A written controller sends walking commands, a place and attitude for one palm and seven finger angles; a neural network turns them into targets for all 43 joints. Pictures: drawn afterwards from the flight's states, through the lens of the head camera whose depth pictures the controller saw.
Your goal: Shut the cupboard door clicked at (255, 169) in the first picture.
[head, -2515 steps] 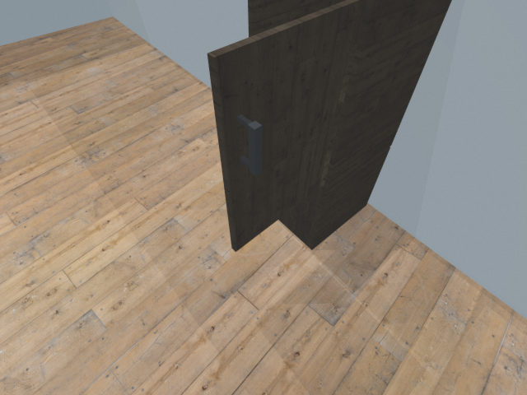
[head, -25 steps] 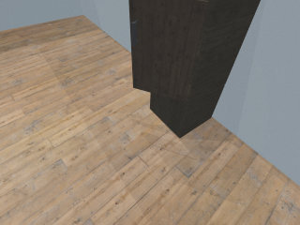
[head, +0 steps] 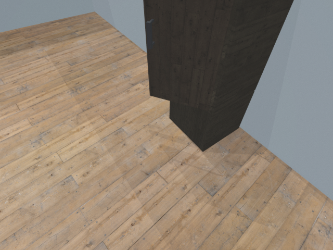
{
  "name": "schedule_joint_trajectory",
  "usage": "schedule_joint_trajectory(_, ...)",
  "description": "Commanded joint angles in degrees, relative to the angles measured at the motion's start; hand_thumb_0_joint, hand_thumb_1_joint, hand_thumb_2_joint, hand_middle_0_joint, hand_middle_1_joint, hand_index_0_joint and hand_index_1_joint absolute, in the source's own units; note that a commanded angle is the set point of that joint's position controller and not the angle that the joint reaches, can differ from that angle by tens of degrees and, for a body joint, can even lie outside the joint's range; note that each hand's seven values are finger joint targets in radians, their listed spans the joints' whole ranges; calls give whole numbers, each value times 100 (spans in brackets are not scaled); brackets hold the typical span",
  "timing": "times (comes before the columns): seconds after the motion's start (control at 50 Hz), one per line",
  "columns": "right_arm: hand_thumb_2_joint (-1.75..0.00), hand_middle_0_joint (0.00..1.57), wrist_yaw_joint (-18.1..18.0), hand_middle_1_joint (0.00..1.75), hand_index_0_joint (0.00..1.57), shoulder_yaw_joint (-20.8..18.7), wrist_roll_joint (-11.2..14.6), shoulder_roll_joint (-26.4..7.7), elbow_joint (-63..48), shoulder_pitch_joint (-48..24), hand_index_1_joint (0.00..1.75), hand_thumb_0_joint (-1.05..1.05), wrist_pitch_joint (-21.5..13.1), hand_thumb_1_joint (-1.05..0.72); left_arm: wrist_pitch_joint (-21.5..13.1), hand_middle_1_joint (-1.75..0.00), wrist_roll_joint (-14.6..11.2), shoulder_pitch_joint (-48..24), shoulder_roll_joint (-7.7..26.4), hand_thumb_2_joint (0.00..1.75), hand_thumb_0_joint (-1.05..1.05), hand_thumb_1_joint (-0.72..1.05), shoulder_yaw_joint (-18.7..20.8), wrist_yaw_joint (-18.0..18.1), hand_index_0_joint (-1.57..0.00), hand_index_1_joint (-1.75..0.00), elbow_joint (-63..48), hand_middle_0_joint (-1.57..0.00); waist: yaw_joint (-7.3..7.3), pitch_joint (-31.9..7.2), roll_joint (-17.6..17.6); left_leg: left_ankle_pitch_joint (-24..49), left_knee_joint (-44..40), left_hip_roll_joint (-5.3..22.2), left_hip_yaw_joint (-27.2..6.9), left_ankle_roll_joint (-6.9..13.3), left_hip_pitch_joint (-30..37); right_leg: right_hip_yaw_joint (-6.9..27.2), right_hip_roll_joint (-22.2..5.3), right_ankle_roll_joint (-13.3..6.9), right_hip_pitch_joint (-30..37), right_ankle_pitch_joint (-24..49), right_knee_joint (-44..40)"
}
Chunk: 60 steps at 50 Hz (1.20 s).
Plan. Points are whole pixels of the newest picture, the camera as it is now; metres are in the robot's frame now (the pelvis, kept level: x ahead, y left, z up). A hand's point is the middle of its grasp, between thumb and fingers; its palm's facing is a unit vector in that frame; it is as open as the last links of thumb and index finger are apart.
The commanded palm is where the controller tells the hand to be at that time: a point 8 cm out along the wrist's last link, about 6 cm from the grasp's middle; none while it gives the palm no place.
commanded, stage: look to check the result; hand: left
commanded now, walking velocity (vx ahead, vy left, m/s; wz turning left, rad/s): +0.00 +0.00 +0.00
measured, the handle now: (151, 34) +0.99 +0.12 +0.05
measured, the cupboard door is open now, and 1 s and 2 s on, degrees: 33 33 33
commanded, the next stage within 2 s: walk to a spot facing it in 0.12 s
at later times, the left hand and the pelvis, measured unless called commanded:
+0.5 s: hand out of the picture +0.06 +0.20 -0.18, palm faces +0.09 -0.96 -0.27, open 7.4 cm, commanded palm none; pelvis +0.01 -0.01 -0.01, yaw +5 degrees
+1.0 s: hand out of the picture +0.05 +0.25 -0.16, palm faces +0.35 -0.90 -0.26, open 7.4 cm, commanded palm none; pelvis +0.03 +0.01 +0.00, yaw +23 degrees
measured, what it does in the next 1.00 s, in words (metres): lifts its right foot, turning left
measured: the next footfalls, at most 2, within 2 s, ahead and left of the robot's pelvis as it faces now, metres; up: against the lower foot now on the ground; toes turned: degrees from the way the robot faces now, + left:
right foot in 1.08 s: +0.14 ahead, -0.10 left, +0.00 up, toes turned +26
left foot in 1.56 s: +0.19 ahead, +0.24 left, +0.00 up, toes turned +54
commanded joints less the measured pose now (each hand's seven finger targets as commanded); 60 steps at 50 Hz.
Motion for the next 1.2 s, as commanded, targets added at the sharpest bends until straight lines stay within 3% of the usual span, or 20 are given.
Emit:
schedule_joint_trajectory(0.0, -90, 20, -22, 30, 20, -187, -14, -1027, -223, -46, 30, 0, -118, -90, -93, -30, -10, 11, 956, 90, 0, 90, 128, 28, -20, -30, -235, -20, 4, -177, -93, 210, -375, 826, -989, -86, 434, 617, -602, -271, -358, 285, -465)
schedule_joint_trajectory(0.24, -90, 20, -9, 30, 20, -164, -20, -1190, -253, -280, 30, 0, -124, -90, -113, -30, -23, -217, 1121, 90, 0, 90, 145, 19, -20, -30, -284, -20, -2, -279, -20, 640, -314, 829, -1015, -125, 499, 562, -670, -258, -107, 662, -502)
schedule_joint_trajectory(0.34, -90, 20, 32, 30, 20, -87, -35, -671, -313, -63, 30, 0, 51, -90, 81, -30, -31, 92, 727, 90, 0, 90, 143, 97, -20, -30, -327, -20, 57, -139, -51, 944, 190, 724, -1004, -219, -84, 261, -829, -180, -52, 869, 74)
schedule_joint_trajectory(0.42, -90, 20, 58, 30, 20, -185, -34, -603, -545, -52, 30, 0, 126, -90, 128, -30, -8, 198, 945, 90, 0, 90, 317, 133, -20, -30, -567, -20, 131, -287, -465, 836, 1174, 407, -791, -319, -757, 382, -1371, -567, 299, 1494, 308)
schedule_joint_trajectory(0.5, -90, 20, 64, 30, 20, -320, -46, -479, -881, -163, 30, 0, 256, -90, 124, -30, 77, 98, 969, 90, 0, 90, 412, 197, -20, -30, -892, -20, 156, 49, -980, -2245, 3579, 341, -642, -410, -1671, 510, -2365, -1315, 159, 2717, 182)
schedule_joint_trajectory(0.56, -90, 20, 151, 30, 20, -325, -14, -307, -1031, 23, 30, 0, 267, -90, 116, -30, 103, -267, 1035, 90, 0, 90, 477, 174, -20, -30, -1152, -20, -88, 185, -798, -1969, 2602, 515, -513, -451, -1339, -170, -2138, -923, -88, 2761, 754)
schedule_joint_trajectory(0.6, -90, 20, 179, 30, 20, -329, -67, -378, -946, 583, 30, 0, 217, -90, 141, -30, 25, -231, 961, 90, 0, 90, 475, 133, -20, -30, -1238, -20, -314, -66, -304, -212, 1293, 336, -332, -389, -293, -635, -1691, -398, -558, 2122, 1824)
schedule_joint_trajectory(0.62, -90, 20, 163, 30, 20, -416, -122, -801, -924, 923, 30, 0, 153, -90, 186, -30, -29, 15, 675, 90, 0, 90, 456, 99, -20, -30, -1321, -20, -357, -300, 1193, 1605, 509, 1053, -1788, 7, 207, -849, -1002, 76, -1362, 379, 3063)
schedule_joint_trajectory(0.64, -90, 20, 90, 30, 20, -554, -120, -1289, -908, 1163, 30, 0, 146, -90, 232, -30, -56, -149, 390, 90, 0, 90, 368, 102, -20, -30, -1558, -20, -460, -366, 2274, 3051, -46, 2176, -3488, 730, 398, -431, -289, 349, -2299, -2793, 4207)
schedule_joint_trajectory(0.66, -90, 20, 51, 30, 20, -562, -145, -1365, -836, 1278, 30, 0, 178, -90, 284, -30, -10, -312, 510, 90, 0, 90, 390, 107, -20, -30, -1652, -20, -515, -560, 1492, 1270, -202, 2271, -3416, 936, 222, 291, -354, 169, -2178, -2638, 4685)
schedule_joint_trajectory(0.68, -90, 20, 47, 30, 20, -549, -159, -1211, -962, 1091, 30, 0, 160, -90, 280, -30, 3, -471, 461, 90, 0, 90, 415, 83, -20, -30, -1691, -20, -397, -373, 923, -537, -388, 2020, -3421, 846, -199, 394, -436, 113, -2268, -2188, 4706)
schedule_joint_trajectory(0.72, -90, 20, 7, 30, 20, -491, -195, -1033, -1180, 627, 30, 0, 120, -90, 241, -30, 42, -538, 422, 90, 0, 90, 449, 3, -20, -30, -1644, -20, -267, -131, 907, -2193, -619, 1668, -3411, 610, -657, 514, -427, 156, -2490, -1463, 4703)
schedule_joint_trajectory(0.8, -90, 20, -18, 30, 20, -495, -167, -973, -1180, 708, 30, 0, -7, -90, 93, -30, 47, -356, 289, 90, 0, 90, 423, -113, -20, -30, -1622, -20, -198, -532, 361, -2021, -538, 1282, -3093, 602, -8, 426, -232, 202, -2580, -1057, 3952)
schedule_joint_trajectory(0.94, -90, 20, 36, 30, 20, -569, -172, -985, -1122, 825, 30, 0, -4, -90, 28, -30, 65, -545, 271, 90, 0, 90, 380, -167, -20, -30, -1881, -20, -254, -299, 868, -2552, -619, 1039, -3369, 712, -110, 251, 20, 220, -2282, -1145, 2520)
schedule_joint_trajectory(0.98, -90, 20, 52, 30, 20, -581, -162, -977, -1182, 627, 30, 0, 4, -90, 5, -30, 55, -193, 336, 90, 0, 90, 380, -175, -20, -30, -1816, -20, -58, -403, 985, -2407, -398, 844, -3287, 632, -435, 196, 164, 191, -1492, -1072, 1699)
schedule_joint_trajectory(1.02, -90, 20, 51, 30, 20, -577, -117, -824, -1319, 167, 30, 0, 31, -90, -20, -30, 71, 700, 495, 90, 0, 90, 490, -168, -20, -30, -1532, -20, 435, -401, 566, -2835, 228, 347, -2739, 325, -2039, 90, 201, 136, 519, -713, 630)
schedule_joint_trajectory(1.04, -90, 20, 77, 30, 20, -514, -48, -424, -1457, 53, 30, 0, 29, -90, -69, -30, 154, 1207, 936, 90, 0, 90, 597, -95, -20, -30, -1447, -20, 710, -414, -739, -2914, 1766, -251, -1950, -27, -3463, 1397, -918, -179, 1621, -2023, -381)
schedule_joint_trajectory(1.06, -90, 20, 106, 30, 20, -430, -60, -110, -1647, -101, 30, 0, -29, -90, -53, -30, 152, 1248, 1312, 90, 0, 90, 600, -11, -20, -30, -1487, -20, 741, -104, -2022, -2555, 3643, -638, -1073, -316, -4188, 3576, -2578, -626, 1148, -3557, -1347)
schedule_joint_trajectory(1.1, -90, 20, 193, 30, 20, -534, -173, -377, -1648, 113, 30, 0, 43, -90, -78, -30, 36, 204, 1107, 90, 0, 90, 585, 14, -20, -30, -1741, -20, 49, 255, -884, -1688, 4888, 12, -1272, -318, -3722, 2920, -2646, -768, -161, -3213, -1412)
schedule_joint_trajectory(1.18, -90, 20, 366, 30, 20, -481, -154, -191, -1410, 211, 30, 0, 80, -90, -305, -30, 27, 217, 422, 90, 0, 90, 416, -28, -20, -30, -1577, -20, -123, 302, -867, -480, 5058, 302, -848, -471, -3240, 600, -1535, -396, -214, -684, -968)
